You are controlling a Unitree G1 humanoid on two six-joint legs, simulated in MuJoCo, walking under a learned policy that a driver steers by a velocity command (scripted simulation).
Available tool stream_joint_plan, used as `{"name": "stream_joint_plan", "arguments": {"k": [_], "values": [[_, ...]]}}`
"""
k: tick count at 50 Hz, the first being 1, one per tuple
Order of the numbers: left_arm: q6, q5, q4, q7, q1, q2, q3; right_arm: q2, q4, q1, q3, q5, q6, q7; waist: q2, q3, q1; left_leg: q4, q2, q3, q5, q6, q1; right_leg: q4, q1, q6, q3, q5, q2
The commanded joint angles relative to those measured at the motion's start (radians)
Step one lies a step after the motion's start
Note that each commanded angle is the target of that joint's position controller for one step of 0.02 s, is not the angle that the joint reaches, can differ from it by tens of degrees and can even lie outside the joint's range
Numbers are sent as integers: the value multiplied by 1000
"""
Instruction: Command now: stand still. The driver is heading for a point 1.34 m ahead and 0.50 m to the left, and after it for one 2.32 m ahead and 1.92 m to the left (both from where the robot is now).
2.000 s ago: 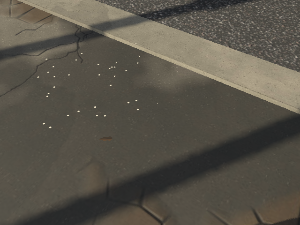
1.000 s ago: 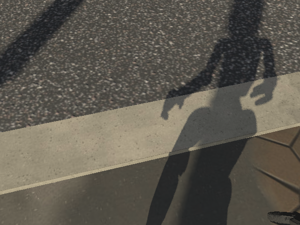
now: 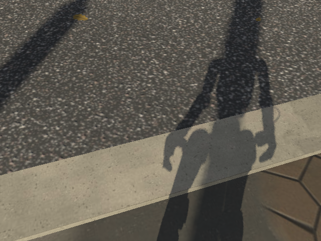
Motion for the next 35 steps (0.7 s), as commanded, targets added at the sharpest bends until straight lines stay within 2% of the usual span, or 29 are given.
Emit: {"name": "stream_joint_plan", "arguments": {"k": [1,13,14,15,16,17,18,19,21,23,24,25,26,27,28,29,30,31,32,33,34,35], "values": [[-9,-1,-12,4,38,97,20,-97,-17,-5,-21,1,-8,-6,-19,-27,1,-42,17,-13,229,36,151,-132,-129,-18,33,227,-40],[-8,-1,71,8,73,91,12,-95,86,-3,-15,4,-1,-10,-15,-1,2,-72,11,-4,196,35,154,-164,-119,-15,18,202,-33],[-4,-5,93,10,116,96,16,-81,109,25,-12,6,1,-10,-39,-39,10,-38,-31,45,-26,37,154,-194,-97,-36,21,-27,-28],[0,-17,92,12,135,146,32,-92,112,23,-18,18,-1,-7,-91,-2,25,39,-77,96,-285,39,67,-238,-102,-84,89,-329,-62],[-5,-28,88,14,180,195,45,-106,80,-49,-20,25,-14,-1,-147,69,64,138,-78,111,-363,41,-95,-337,-86,-151,241,-564,-166],[-23,-37,78,16,168,251,63,-85,29,-140,-10,42,-39,12,-242,156,81,277,-30,101,-245,54,-226,-452,-82,-228,438,-621,-322],[-45,-30,65,18,145,235,60,-101,2,-190,-13,50,-63,21,-220,210,83,362,34,34,-231,71,-347,-492,-52,-264,522,-522,-387],[-63,-24,56,16,121,195,50,-107,0,-179,-17,51,-84,29,-181,216,61,399,72,7,-201,84,-444,-477,29,-255,501,-408,-392],[-77,-34,42,4,97,169,45,-91,8,-146,-13,47,-115,47,-145,160,40,273,104,15,-156,100,-414,-437,93,-198,365,-232,-343],[-74,-37,31,-5,80,188,49,-75,32,-97,-13,43,-127,58,-154,96,15,133,43,107,-112,86,-154,-409,-15,-162,207,-144,-247],[-71,-40,24,-8,62,204,52,-70,58,-29,-15,45,-125,61,-159,81,-21,89,11,157,-67,71,-3,-376,-108,-163,158,-155,-222],[-66,48,44,-20,57,220,63,-65,59,74,-19,-38,-84,86,-150,51,-72,1,-51,244,-85,71,171,-329,-183,-182,113,-225,-176],[-68,55,42,-24,49,205,62,-94,103,201,-38,-44,-67,83,-68,31,-128,-2,-92,274,-83,68,375,-183,-301,-183,82,-129,-149],[-76,59,31,-27,5,181,54,-144,154,411,-59,-45,-74,70,90,-46,-243,-50,-5,133,-199,84,588,194,-437,-167,-15,49,-72],[-92,49,-50,-33,-76,32,18,-247,181,567,-63,-66,-87,60,417,-108,-266,-311,303,-453,-710,155,616,629,-668,-126,-38,-187,55],[-98,36,-95,-47,-103,42,19,-191,149,386,-33,-62,-81,58,282,-15,-147,-482,369,-776,-846,215,444,774,-783,-148,122,-73,44],[-97,26,-110,-60,-119,79,23,-193,95,226,-32,-51,-83,58,135,63,-64,-446,399,-679,-777,230,360,813,-834,-152,90,71,-60],[-94,34,-91,-73,-93,114,28,-164,73,165,-25,-36,-93,63,12,45,-33,-419,346,-522,-603,220,287,759,-751,-132,56,170,-121],[-86,49,-74,-79,-50,110,30,-154,68,149,-19,-27,-102,64,13,14,0,-430,290,-409,-503,204,241,700,-667,-110,43,189,-141],[-73,60,-69,-86,-38,104,27,-122,74,151,-7,-27,-110,60,39,22,14,-453,248,-331,-439,194,199,676,-628,-84,26,204,-153],[-59,58,-78,-93,-54,95,24,-105,89,180,0,-27,-118,56,64,39,13,-470,222,-276,-377,195,183,672,-627,-67,5,233,-153],[-49,51,-91,-96,-83,92,20,-97,103,213,3,-25,-123,53,64,65,10,-484,204,-234,-319,200,188,656,-659,-55,-12,259,-153]]}}
Keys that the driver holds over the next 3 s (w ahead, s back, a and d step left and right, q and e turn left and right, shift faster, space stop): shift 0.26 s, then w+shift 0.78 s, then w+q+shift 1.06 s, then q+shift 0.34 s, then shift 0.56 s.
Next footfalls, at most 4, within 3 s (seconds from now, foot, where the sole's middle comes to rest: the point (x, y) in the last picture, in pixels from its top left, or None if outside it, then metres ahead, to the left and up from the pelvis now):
0.54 left None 0.13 0.16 -0.77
1.00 right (177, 227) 0.57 -0.03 -0.77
1.48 left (145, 146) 0.97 0.11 -0.73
1.88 right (141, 83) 1.43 0.15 -0.73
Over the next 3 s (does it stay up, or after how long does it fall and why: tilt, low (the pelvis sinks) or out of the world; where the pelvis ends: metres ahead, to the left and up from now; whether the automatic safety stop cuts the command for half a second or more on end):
stays up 1.65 0.57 0.04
